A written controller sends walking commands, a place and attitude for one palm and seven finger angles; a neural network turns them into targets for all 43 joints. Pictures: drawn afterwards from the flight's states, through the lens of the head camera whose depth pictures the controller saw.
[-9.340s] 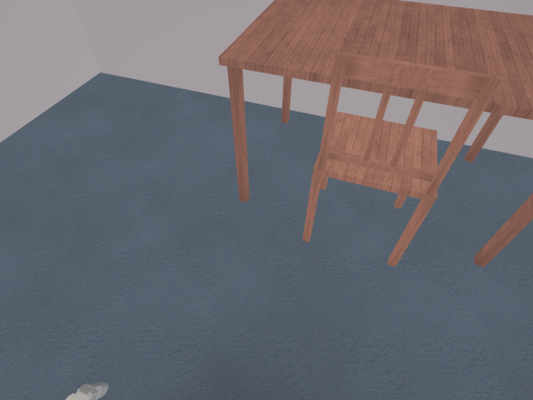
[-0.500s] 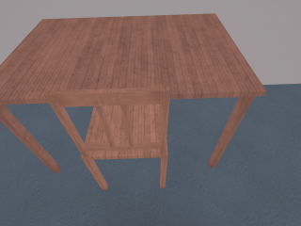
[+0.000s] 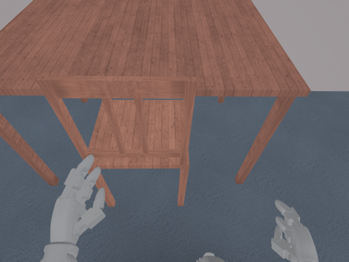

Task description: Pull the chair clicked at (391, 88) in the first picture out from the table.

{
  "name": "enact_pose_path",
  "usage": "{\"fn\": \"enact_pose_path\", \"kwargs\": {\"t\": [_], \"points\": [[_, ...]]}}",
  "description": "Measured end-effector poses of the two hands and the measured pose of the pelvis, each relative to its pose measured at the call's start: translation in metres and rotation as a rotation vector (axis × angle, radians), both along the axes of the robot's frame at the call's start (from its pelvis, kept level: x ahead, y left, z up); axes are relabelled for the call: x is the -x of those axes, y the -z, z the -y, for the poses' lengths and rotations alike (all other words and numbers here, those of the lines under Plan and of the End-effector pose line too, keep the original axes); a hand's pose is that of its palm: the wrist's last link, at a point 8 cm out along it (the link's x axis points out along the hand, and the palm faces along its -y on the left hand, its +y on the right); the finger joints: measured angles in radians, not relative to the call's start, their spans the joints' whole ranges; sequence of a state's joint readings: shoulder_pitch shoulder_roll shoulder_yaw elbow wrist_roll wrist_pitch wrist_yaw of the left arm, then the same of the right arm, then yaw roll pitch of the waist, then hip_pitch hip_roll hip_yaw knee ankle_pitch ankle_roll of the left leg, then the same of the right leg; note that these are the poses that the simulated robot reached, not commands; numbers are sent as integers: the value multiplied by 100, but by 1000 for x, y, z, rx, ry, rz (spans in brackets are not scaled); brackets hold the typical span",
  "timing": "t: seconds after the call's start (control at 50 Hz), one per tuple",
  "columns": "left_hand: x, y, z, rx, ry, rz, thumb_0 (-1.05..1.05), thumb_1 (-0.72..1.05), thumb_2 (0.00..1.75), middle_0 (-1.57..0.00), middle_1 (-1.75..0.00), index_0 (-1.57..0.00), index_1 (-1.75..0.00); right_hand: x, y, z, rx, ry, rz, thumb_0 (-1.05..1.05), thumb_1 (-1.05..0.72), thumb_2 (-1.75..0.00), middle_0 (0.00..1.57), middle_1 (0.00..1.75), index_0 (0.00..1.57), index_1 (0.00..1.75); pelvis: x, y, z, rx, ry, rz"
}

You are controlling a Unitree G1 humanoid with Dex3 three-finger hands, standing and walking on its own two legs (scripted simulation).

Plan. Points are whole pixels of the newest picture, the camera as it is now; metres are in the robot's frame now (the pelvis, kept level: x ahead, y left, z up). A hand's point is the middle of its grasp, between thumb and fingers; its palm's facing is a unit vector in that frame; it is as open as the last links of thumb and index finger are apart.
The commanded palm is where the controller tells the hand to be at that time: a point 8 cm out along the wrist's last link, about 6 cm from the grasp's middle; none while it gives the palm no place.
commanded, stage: raise the hand toward the chair's back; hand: left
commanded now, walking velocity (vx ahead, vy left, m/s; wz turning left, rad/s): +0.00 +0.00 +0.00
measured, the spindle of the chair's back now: (115, 127) +0.51 +0.21 -0.04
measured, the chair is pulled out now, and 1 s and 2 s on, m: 0.00 0.00 0.00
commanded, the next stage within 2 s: aim the fingers beside a spindle in 1.80 s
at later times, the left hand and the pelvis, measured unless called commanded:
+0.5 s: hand (90, 229) +0.20 +0.19 -0.01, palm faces +0.02 -1.00 -0.02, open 12.5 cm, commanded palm +0.16 +0.25 +0.00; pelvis -0.02 +0.01 -0.05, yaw +1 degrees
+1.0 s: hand (77, 214) +0.22 +0.22 +0.00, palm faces +0.06 -1.00 -0.05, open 16.4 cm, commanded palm +0.20 +0.28 +0.01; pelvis +0.00 +0.02 -0.04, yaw +2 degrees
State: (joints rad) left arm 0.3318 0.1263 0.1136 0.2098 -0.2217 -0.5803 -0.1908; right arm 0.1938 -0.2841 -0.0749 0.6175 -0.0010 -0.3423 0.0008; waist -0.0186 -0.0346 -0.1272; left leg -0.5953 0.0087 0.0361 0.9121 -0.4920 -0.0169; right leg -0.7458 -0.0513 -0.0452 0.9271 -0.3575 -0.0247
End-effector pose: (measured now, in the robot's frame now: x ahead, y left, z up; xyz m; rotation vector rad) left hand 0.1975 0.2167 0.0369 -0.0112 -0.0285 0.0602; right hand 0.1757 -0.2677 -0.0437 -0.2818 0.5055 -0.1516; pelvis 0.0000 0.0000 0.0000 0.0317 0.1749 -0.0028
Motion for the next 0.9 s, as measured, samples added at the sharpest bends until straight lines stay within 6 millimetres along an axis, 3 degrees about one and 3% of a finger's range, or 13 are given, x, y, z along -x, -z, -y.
{"fn": "enact_pose_path", "kwargs": {"t": [0.06,0.14,0.2,0.26,0.32,0.44,0.54,0.62,0.76,0.9], "points": [[15,24,6,14,62,14,1,69,80,-17,-26,-18,-26,-34,-4,-1,24,-47,93,2,-92,-90,20,30,19,30,5,22,2,-5,0,-38],[47,60,-1,37,7,-149,1,59,77,-17,-25,-17,-25,-64,2,-18,21,-102,137,1,-91,-90,20,30,19,30,7,41,3,8,-17,-67],[64,63,-13,0,-68,-184,1,52,74,-16,-24,-17,-24,-71,17,-39,-1,-145,116,1,-91,-90,20,30,19,30,8,49,4,25,-32,-84],[66,51,-22,-44,-93,-112,1,45,71,-15,-23,-16,-23,-64,41,-60,-37,-185,53,1,-91,-90,20,30,20,30,11,56,3,44,-49,-99],[53,43,-24,-61,-44,-45,1,38,68,-14,-22,-15,-22,-47,67,-76,-82,-201,-29,1,-91,-90,20,30,20,30,15,61,2,58,-58,-110],[25,47,-23,-37,66,-131,1,24,62,-13,-19,-13,-20,3,94,-82,-154,-103,-178,2,-90,-90,21,30,20,30,19,57,-4,58,-47,-116],[22,41,-32,-37,14,-164,0,12,57,-12,-18,-13,-18,33,89,-65,-129,-13,-227,2,-90,-90,21,30,20,30,16,48,-9,50,-35,-116],[23,35,-40,-58,-20,-126,0,3,53,-11,-16,-11,-16,39,80,-49,-69,7,-229,2,-90,-90,21,30,20,30,14,45,-13,50,-37,-118],[16,40,-45,-54,10,-120,0,-14,46,-9,-14,-10,-14,22,63,-36,3,3,-179,2,-91,-90,20,30,20,30,10,43,-18,56,-39,-119],[6,33,-53,-50,-3,-101,-1,-30,39,-8,-11,-8,-11,-5,50,-51,-10,-39,-125,2,-91,-90,20,30,20,30,3,38,-21,64,-42,-113]]}}
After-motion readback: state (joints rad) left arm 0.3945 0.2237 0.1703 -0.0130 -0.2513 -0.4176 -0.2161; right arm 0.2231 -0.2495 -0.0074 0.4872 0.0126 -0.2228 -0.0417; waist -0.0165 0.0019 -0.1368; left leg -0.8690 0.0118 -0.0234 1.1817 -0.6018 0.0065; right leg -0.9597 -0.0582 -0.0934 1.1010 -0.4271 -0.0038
